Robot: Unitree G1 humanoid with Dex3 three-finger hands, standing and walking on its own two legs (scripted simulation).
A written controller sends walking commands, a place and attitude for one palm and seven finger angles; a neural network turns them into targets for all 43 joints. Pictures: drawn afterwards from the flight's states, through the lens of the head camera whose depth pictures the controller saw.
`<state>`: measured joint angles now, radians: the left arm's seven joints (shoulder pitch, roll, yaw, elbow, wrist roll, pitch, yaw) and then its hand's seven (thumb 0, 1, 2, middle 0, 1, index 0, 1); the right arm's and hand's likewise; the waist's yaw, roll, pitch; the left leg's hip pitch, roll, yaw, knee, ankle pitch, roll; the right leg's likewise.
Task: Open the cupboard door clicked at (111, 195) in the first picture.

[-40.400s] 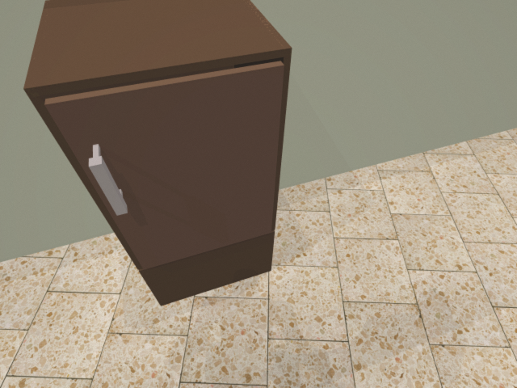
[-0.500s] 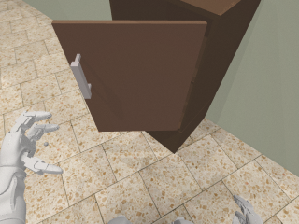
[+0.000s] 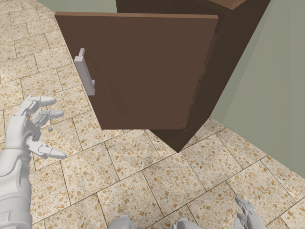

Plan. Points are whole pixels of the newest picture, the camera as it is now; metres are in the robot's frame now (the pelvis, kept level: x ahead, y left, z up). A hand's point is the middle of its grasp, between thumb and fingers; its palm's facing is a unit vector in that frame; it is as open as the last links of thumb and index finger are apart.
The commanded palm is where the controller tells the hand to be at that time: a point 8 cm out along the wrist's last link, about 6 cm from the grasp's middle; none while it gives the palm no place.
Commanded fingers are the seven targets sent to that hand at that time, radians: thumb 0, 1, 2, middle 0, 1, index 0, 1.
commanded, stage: move the hooked fingers beside the handle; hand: left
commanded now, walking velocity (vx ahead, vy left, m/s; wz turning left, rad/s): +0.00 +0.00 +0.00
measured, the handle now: (87, 73) +0.55 +0.24 +0.04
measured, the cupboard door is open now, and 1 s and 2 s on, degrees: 43 43 43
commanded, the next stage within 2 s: none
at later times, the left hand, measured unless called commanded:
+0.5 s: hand (59, 109) +0.40 +0.27 +0.06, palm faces +0.06 -1.00 -0.02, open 14.0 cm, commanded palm +0.37 +0.32 +0.05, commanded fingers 0.00 -0.50 0.30 -0.30 -1.20 -0.30 -1.20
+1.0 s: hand (63, 93) +0.45 +0.28 +0.06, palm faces +0.07 -1.00 -0.02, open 14.0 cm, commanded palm +0.43 +0.33 +0.05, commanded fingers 0.00 -0.50 0.30 -0.30 -1.20 -0.30 -1.20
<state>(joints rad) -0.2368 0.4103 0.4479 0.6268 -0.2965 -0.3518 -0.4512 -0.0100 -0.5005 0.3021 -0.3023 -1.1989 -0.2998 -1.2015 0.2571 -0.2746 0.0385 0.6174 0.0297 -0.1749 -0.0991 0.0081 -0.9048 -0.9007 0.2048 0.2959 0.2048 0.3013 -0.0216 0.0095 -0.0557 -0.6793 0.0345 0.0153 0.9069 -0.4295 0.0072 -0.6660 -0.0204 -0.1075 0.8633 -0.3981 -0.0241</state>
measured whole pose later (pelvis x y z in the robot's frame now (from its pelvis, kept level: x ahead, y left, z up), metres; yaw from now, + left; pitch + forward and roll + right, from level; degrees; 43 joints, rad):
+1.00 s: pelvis -0.01 +0.01 -0.02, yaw -2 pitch +19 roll -3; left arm -0.71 0.63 0.55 1.11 -0.15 -0.39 -0.44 -0.01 -0.50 0.30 -0.30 -1.20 -0.30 -1.20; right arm 0.35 -0.29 0.04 0.62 0.01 0.00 -0.06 0.00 -0.91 -0.90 0.20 0.30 0.20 0.30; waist -0.12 0.00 -0.08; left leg -0.88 0.06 0.03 1.02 -0.46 0.02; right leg -0.87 0.00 -0.09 0.94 -0.40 -0.02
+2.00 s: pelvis +0.00 +0.02 -0.02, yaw -3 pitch +21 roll -4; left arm -0.80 0.66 0.55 1.16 -0.11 -0.39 -0.40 -0.01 -0.50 0.30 -0.30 -1.20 -0.30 -1.20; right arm 0.35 -0.28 0.05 0.59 -0.01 0.07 -0.03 0.00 -0.91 -0.90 0.21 0.30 0.21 0.30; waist -0.15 0.01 -0.09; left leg -0.94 0.06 0.02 1.05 -0.49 0.03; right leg -0.91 0.01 -0.09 0.94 -0.41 0.00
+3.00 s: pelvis +0.00 +0.02 -0.02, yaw -3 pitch +21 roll -4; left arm -0.77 0.58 0.49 1.11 -0.14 -0.40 -0.35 -0.01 -0.50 0.30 -0.30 -1.20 -0.30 -1.20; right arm 0.36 -0.26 0.04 0.61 -0.01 0.07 -0.02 0.00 -0.91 -0.90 0.21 0.30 0.21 0.30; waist -0.14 0.01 -0.10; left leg -0.93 0.06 0.02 1.05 -0.49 0.03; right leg -0.90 0.01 -0.09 0.95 -0.41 0.00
